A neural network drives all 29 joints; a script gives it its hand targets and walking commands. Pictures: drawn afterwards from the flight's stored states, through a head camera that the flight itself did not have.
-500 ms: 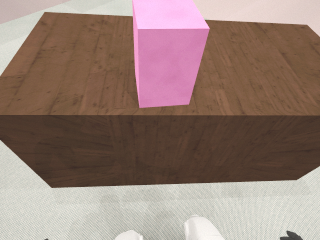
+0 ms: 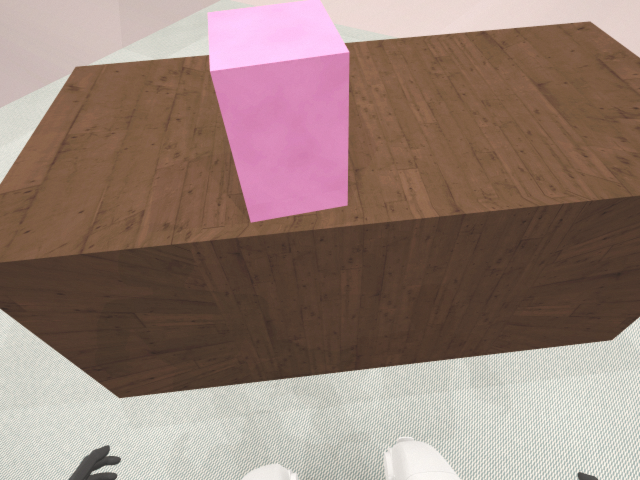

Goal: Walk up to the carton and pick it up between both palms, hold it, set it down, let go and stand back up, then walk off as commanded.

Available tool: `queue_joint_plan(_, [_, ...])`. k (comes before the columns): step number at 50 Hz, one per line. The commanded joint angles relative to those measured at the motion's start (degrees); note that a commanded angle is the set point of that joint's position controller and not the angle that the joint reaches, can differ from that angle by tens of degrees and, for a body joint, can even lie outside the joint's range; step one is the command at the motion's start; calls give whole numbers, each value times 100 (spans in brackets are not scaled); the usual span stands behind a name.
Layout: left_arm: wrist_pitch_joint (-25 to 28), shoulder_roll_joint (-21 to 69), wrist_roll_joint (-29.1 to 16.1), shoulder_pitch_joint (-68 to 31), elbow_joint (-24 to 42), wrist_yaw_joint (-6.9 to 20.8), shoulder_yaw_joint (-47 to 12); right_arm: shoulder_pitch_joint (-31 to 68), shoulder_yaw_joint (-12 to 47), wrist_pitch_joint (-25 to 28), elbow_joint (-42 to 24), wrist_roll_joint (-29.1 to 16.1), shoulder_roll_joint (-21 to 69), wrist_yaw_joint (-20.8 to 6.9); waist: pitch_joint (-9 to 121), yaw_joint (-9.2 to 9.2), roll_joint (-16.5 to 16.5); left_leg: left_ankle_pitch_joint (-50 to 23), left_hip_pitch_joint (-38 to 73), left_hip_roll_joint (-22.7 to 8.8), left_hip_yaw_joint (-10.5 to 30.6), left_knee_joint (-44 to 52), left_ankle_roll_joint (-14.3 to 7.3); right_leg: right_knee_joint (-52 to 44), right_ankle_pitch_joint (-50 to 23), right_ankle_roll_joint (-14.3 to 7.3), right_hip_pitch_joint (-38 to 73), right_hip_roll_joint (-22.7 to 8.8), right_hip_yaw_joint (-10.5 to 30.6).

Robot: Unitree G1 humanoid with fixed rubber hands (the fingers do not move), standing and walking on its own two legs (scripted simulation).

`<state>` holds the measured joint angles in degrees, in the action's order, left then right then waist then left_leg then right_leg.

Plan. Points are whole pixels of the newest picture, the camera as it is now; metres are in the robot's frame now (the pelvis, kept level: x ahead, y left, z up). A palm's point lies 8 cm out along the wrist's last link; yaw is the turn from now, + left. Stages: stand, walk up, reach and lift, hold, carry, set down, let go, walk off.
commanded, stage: walk up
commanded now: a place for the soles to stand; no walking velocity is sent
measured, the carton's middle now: (283, 116) +0.66 +0.09 +0.10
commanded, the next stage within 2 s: none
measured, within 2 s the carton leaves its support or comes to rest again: neither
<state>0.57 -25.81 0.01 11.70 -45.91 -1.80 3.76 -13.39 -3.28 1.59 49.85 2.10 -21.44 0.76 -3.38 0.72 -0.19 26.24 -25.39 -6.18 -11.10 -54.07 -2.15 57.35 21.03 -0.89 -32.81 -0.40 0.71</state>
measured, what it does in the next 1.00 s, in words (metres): steps on the spot: left foot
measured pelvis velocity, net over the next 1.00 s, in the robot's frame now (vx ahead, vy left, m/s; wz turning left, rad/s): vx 0.03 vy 0.05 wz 0.02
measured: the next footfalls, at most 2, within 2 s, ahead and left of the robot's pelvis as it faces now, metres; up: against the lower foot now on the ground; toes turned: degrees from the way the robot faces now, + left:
left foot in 0.96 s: +0.10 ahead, +0.17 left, +0.00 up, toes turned +8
right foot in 1.34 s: +0.28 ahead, -0.08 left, +0.00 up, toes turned +2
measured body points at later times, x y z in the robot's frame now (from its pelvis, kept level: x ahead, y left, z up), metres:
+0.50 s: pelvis +0.00 -0.02 +0.00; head +0.03 -0.03 +0.45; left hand +0.12 +0.31 -0.08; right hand +0.09 -0.34 -0.11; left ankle +0.03 +0.10 -0.69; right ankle +0.06 -0.13 -0.69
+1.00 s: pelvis +0.03 +0.05 +0.01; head +0.05 +0.05 +0.45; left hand +0.10 +0.39 -0.09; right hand +0.11 -0.28 -0.10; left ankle +0.06 +0.16 -0.69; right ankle +0.06 -0.12 -0.66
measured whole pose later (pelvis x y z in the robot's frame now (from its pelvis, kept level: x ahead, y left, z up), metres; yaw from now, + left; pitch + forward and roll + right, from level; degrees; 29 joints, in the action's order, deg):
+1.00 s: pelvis +0.03 +0.05 +0.01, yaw +1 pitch -1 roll +0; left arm 1.9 -25.4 0.0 18.6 -46.0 -1.0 3.2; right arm -15.3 -3.3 2.4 49.9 2.1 -25.4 -3.2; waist -3.6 0.7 -1.1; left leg 25.2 -25.2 -3.4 -6.1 -51.1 -1.6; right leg 60.9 28.6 -1.4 -28.8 -2.7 4.3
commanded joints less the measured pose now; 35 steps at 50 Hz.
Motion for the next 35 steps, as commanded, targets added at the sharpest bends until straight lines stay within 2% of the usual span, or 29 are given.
queue_joint_plan(1, [145, -1108, 143, 122, -61, 123, 313, 673, -450, 230, -491, -6, -1989, 69, 48, -350, -424, 139, -68, -1580, 1990, 2519, -764, -328, 387, -230, 322, -239, -89])
queue_joint_plan(2, [206, -1119, 159, 290, -137, 136, 329, 509, -420, 222, -513, -2, -1828, 39, 334, -357, -371, -92, -116, -1267, 1543, 2084, -583, -909, 421, -291, 905, -167, -116])
queue_joint_plan(3, [264, -1161, 178, 430, -149, 122, 325, 335, -376, 207, -498, -7, -1679, 12, 591, -364, -120, -141, -277, -984, 1112, 1577, -349, -1403, 47, -396, 1395, -213, 223])
queue_joint_plan(4, [304, -1353, 218, 372, -93, 91, 355, 132, -327, 175, -530, -49, -1403, 4, 535, -270, 694, -121, -694, -471, 565, 611, -62, -2090, -455, -667, 1639, -795, 1523])
queue_joint_plan(5, [324, -1616, 196, 184, 1, 41, 361, 191, -269, 126, -568, -156, -1239, 19, 613, -179, 1162, 619, -1016, 194, 654, 6, 194, -2642, -504, -1177, 1582, -1381, 3213])
queue_joint_plan(6, [287, -1690, 137, 134, -34, -2, 351, 386, -323, 66, -501, -156, -1497, 37, 483, -216, 833, 814, -737, 205, 975, -80, 169, -2900, 24, -1449, 1234, -1519, 3491])
queue_joint_plan(8, [228, -1601, 185, -129, -33, -58, 310, 191, -355, 34, -368, -160, -1500, 10, 280, -97, 739, 764, -558, 241, 1040, 124, 126, -3013, 659, -1347, 922, -1392, 3160])
queue_joint_plan(10, [184, -1415, 191, -475, 11, -40, 255, -93, -359, 82, -220, -129, -1385, -29, 244, 84, 815, 247, 152, 258, 983, 802, 5, -2791, 782, -1080, 318, -1102, 2436])
queue_joint_plan(11, [161, -1231, 171, -507, 37, -19, 185, -240, -377, 124, -196, -99, -1429, -38, 277, 139, 648, 316, 403, 203, 1126, 1325, -56, -2584, 891, -914, 129, -869, 2078])
queue_joint_plan(13, [167, -1020, 130, -514, 60, 36, 116, -123, -394, 195, -237, -44, -1655, -21, 270, 121, 61, 917, 618, -509, 1913, 2320, -315, -1688, 533, -515, -230, -398, 1042])
queue_joint_plan(14, [158, -966, 128, -314, -18, 50, 122, -37, -425, 224, -261, -13, -1838, -4, 293, 20, -319, 1258, 649, -946, 2420, 2631, -487, -1181, 330, -337, -176, -195, 549])
queue_joint_plan(15, [170, -989, 103, -209, -82, 50, 151, 99, -432, 234, -270, -19, -1899, 13, 287, -93, -372, 895, 583, -1230, 2542, 2748, -656, -878, 34, -250, 34, -136, 129])
queue_joint_plan(16, [207, -1042, 100, -116, -73, 59, 181, 262, -395, 251, -337, -34, -1870, 26, 385, -176, -379, 234, 437, -1265, 2363, 2441, -690, -932, -103, -241, 358, -270, 109])
queue_joint_plan(17, [254, -1102, 120, -139, -50, 59, 207, 288, -359, 249, -355, -59, -1748, 28, 476, -189, -123, -194, 288, -1058, 1923, 2094, -566, -1277, -634, -308, 682, -352, 294])
queue_joint_plan(18, [298, -1171, 130, -133, -31, 60, 209, 255, -308, 244, -375, -104, -1637, 21, 648, -166, 163, -688, 72, -622, 1312, 1570, -310, -1701, -1084, -491, 1098, -568, 816])
queue_joint_plan(19, [334, -1255, 153, -211, -6, 60, 212, 288, -270, 224, -392, -146, -1474, 26, 733, -88, 546, -709, -40, -205, 891, 1064, -48, -2056, -1319, -733, 1235, -840, 1609])
queue_joint_plan(20, [322, -1365, 118, -142, -27, 31, 221, 271, -226, 194, -409, -167, -1340, 30, 828, -96, 689, -412, -137, 113, 907, 783, 65, -2267, -1251, -1026, 1373, -1054, 2275])
queue_joint_plan(21, [291, -1422, 95, -89, -62, 12, 239, 273, -244, 172, -374, -160, -1375, 37, 814, -100, 640, -91, -129, 222, 931, 766, 58, -2413, -1012, -1149, 1337, -1142, 2469])
queue_joint_plan(22, [268, -1432, 105, -203, -50, -11, 233, 198, -240, 163, -354, -167, -1365, 32, 745, -58, 633, -23, -29, 208, 972, 936, 31, -2408, -817, -1152, 1170, -1128, 2386])
queue_joint_plan(23, [239, -1346, 116, -337, -28, -16, 206, 125, -249, 171, -291, -141, -1358, 23, 704, -3, 546, -53, 203, 138, 1016, 1186, -16, -2343, -620, -1009, 946, -1001, 2154])
queue_joint_plan(25, [200, -1024, 81, -607, 52, 20, 106, -1, -289, 230, -198, -92, -1552, 26, 543, 115, 263, 18, 616, -319, 1549, 1967, -218, -1822, -661, -617, 225, -569, 1264])
queue_joint_plan(27, [182, -923, 52, -348, -41, 46, 119, 74, -346, 262, -248, -30, -1819, 40, 571, -63, -451, -5, 761, -1110, 2280, 2526, -559, -921, -797, -294, 149, -191, 321])
queue_joint_plan(28, [179, -985, 51, -217, -94, 50, 141, 193, -370, 262, -294, -45, -1850, 41, 545, -142, -416, -398, 780, -1246, 2223, 2415, -681, -939, -624, -229, 259, -228, 93])
queue_joint_plan(29, [207, -1070, 69, -196, -79, 56, 155, 273, -346, 259, -315, -65, -1817, 42, 588, -155, -342, -728, 625, -1201, 2038, 2206, -674, -1013, -733, -232, 522, -327, 149])
queue_joint_plan(30, [238, -1102, 89, -203, -38, 58, 164, 305, -320, 256, -337, -81, -1719, 48, 687, -169, -150, -989, 546, -985, 1690, 1945, -532, -1296, -1239, -303, 757, -413, 330])
queue_joint_plan(32, [287, -1208, 99, -168, -31, 67, 180, 291, -278, 220, -403, -143, -1527, 56, 884, -88, 277, -856, 225, -410, 1041, 1306, -137, -1736, -1763, -660, 1196, -704, 1201])
queue_joint_plan(33, [289, -1296, 118, -159, -44, 49, 202, 329, -245, 191, -400, -164, -1424, 51, 885, -92, 483, -642, 164, -125, 934, 1078, -11, -2002, -1568, -847, 1234, -832, 1744])
queue_joint_plan(34, [258, -1337, 101, -164, -55, 34, 209, 312, -224, 173, -367, -157, -1358, 45, 861, -92, 406, -290, 108, 29, 966, 1041, 16, -2165, -1154, -984, 1159, -938, 2018])
queue_joint_plan(35, [375, -1806, 163, 1098, -191, 32, 483, 476, -437, 127, -657, 64, -1607, -155, 1116, -339, 296, 1580, -902, 174, 974, 120, -172, -2708, 2190, -1166, 2110, -1234, 3064])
